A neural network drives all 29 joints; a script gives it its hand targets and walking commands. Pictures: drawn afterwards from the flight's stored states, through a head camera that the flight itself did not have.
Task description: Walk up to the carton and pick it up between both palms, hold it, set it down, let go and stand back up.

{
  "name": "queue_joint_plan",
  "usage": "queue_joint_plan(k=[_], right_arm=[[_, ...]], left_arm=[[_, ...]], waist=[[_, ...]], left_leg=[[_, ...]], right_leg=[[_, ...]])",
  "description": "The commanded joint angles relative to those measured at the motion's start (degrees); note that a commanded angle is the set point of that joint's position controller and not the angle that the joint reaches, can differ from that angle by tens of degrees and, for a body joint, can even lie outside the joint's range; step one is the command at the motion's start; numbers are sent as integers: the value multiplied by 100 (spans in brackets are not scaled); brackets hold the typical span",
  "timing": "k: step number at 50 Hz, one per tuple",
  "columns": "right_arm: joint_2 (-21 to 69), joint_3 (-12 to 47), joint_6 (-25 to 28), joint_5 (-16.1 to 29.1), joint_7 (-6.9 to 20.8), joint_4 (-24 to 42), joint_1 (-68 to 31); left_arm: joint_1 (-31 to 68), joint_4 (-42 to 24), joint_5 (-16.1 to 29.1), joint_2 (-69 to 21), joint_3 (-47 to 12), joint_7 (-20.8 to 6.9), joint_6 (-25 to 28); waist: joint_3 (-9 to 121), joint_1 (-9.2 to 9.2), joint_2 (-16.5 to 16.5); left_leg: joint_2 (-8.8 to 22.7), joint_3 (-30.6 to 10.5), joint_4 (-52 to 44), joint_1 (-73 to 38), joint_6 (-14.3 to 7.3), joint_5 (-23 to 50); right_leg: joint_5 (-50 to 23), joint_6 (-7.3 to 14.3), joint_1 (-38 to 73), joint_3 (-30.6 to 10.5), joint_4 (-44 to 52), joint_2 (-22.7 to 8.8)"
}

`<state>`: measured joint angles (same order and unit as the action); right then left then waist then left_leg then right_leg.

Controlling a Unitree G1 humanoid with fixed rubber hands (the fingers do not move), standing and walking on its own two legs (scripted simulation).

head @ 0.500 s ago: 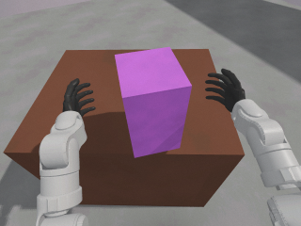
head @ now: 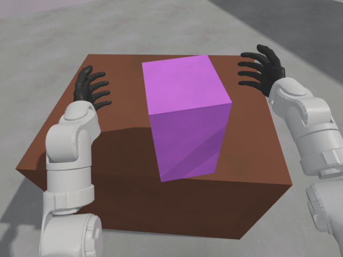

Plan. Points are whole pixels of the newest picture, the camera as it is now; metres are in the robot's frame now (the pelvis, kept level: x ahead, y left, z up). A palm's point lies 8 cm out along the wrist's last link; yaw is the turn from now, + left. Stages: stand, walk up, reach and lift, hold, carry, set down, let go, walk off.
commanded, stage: reach and lift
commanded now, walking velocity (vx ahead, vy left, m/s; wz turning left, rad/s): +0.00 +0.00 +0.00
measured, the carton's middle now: (182, 123) +0.44 +0.04 +0.06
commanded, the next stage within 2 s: none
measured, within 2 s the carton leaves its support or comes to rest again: neither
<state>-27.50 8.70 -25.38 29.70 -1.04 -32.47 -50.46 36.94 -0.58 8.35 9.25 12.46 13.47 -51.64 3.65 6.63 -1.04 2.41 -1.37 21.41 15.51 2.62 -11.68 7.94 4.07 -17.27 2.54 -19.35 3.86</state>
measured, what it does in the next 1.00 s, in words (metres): stands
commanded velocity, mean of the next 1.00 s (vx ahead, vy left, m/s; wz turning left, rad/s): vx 0.00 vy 0.00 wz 0.00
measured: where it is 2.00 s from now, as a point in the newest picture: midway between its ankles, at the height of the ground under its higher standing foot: outside the picture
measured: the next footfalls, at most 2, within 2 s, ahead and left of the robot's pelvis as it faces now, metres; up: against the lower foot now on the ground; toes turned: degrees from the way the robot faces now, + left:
none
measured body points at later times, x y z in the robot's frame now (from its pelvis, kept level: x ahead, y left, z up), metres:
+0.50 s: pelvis +0.00 +0.01 +0.00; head +0.04 +0.00 +0.45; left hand +0.37 +0.24 +0.14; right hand +0.48 -0.11 +0.15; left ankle -0.01 +0.15 -0.74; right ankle +0.02 -0.07 -0.74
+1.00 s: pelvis -0.01 +0.00 +0.00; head +0.05 -0.01 +0.44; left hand +0.38 +0.22 +0.09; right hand +0.47 -0.10 +0.10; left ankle -0.01 +0.15 -0.74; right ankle +0.01 -0.07 -0.74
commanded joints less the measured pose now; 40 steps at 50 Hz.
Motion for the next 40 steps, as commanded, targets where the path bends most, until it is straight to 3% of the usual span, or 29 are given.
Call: queue_joint_plan(k=[1, 3, 5, 6, 7, 10, 13, 15, 16, 17, 20, 26, 28, 29, 30, 31, 33, 35, 38, 40], right_arm=[[-1251, -652, 371, -41, 11, 1059, -3457], [-1256, -662, 377, -54, 8, 989, -3532], [-1259, -611, 356, -55, 21, 673, -3706], [-1232, -520, 369, -41, 28, 701, -3785], [-1188, -449, 329, -40, 42, 426, -3832], [-1106, -386, 367, -6, 86, 205, -4087], [-970, -228, 406, -22, 116, 10, -4081], [-918, -325, 472, -91, 154, -285, -3899], [-815, -238, 532, -140, 169, -299, -3732], [-696, -271, 572, -212, 173, -581, -3469], [-579, -437, 800, -460, 193, -686, -3125], [-492, -989, 1439, -962, 171, 262, -3191], [-379, -1050, 1532, -1139, 144, 373, -3284], [-344, -1048, 1579, -1170, 147, 586, -3414], [-319, -1179, 1608, -1261, 163, 433, -3321], [-316, -1248, 1694, -1299, 161, 674, -3414], [-221, -1173, 1728, -1364, 142, 519, -3394], [-202, -1223, 1782, -1416, 110, 678, -3533], [29, -1104, 1738, -1553, 133, -344, -3367], [98, -1070, 1774, -1595, 109, -955, -3070]], left_arm=[[2937, -1162, 13, 910, 54, 13, 400], [2952, -1226, 6, 913, 44, 2, 374], [3131, -867, 23, 899, 6, -13, 368], [3171, -853, -28, 941, 98, -4, 388], [3160, -505, -44, 952, 116, -13, 397], [3416, -335, 4, 929, 17, -8, 512], [3292, 64, -36, 903, 89, -57, 664], [3231, 233, -95, 694, -33, -77, 791], [3007, 323, -144, 640, 28, -101, 878], [2813, 567, -231, 503, 9, -148, 982], [2524, 503, -440, 347, 29, -216, 1295], [2776, -571, -511, 66, -222, -167, 1922], [2845, -436, -444, 33, -325, -132, 2067], [2933, -501, -402, 63, -285, -90, 2153], [3015, -437, -403, -43, -424, -33, 2233], [3183, -688, -347, -37, -484, 45, 2314], [3034, -287, -358, -96, -472, 106, 2395], [3133, -118, -318, -7, -457, 149, 2502], [2838, 1289, -471, -198, -376, 138, 2678], [2587, 1768, -660, -314, -211, 87, 2834]], waist=[[3646, -7, 307], [3716, -31, 269], [3538, -51, 331], [3611, 80, 362], [3351, 61, 461], [3514, 105, 378], [3340, 190, 658], [3265, 98, 467], [3261, 179, 575], [3126, 132, 482], [3073, 111, 305], [3819, -20, -7], [3798, -26, 107], [3976, 86, 189], [3945, -2, 34], [4287, 19, -71], [4291, 78, 197], [4563, 151, 224], [3913, 307, 589], [3580, 336, 620]], left_leg=[[-255, 54, -22, -12, 79, 2059], [-263, 71, 34, -147, 103, 2372], [-243, 24, -17, -95, 86, 2260], [-252, 38, -12, -58, 73, 2250], [-254, 24, -90, 68, 23, 1997], [-244, 31, -81, 200, 28, 2000], [-246, 46, -148, 269, -33, 1881], [-241, 29, -167, 179, 22, 1926], [-260, 56, -136, 130, -3, 2030], [-262, 42, -130, 172, 16, 2051], [-278, 70, -156, 123, 67, 2208], [-282, 117, 57, -280, 193, 2655], [-269, 104, 57, -209, 147, 2461], [-278, 141, 46, -138, 97, 2366], [-247, 112, 37, -116, 130, 2259], [-264, 136, 101, -222, 154, 2328], [-226, 127, 169, -193, 72, 2201], [-247, 174, 186, 26, 31, 2039], [-211, 174, 42, 364, -88, 1454], [-216, 211, -86, 545, -103, 1373]], right_leg=[[-3337, -641, 2876, -509, -409, -261], [-3531, -596, 2895, -429, -401, -184], [-3597, -628, 2747, -407, -407, -205], [-3583, -636, 2829, -414, -410, -211], [-3392, -650, 2770, -429, -376, -230], [-3278, -628, 2849, -462, -373, -241], [-3292, -666, 2981, -440, -362, -236], [-2985, -584, 2853, -406, -288, -183], [-2956, -578, 2849, -400, -261, -164], [-2923, -557, 2846, -422, -243, -170], [-2850, -482, 2868, -376, -228, -108], [-2892, -422, 2648, -184, -245, -38], [-2714, -432, 2542, -185, -240, -47], [-2659, -450, 2531, -211, -250, -72], [-2475, -405, 2376, -215, -260, -73], [-2459, -384, 2311, -208, -251, -74], [-2286, -368, 2195, -221, -241, -49], [-2298, -392, 2309, -281, -310, -90], [-1502, -408, 2092, -299, -259, -86], [-1445, -414, 2237, -350, -235, -102]])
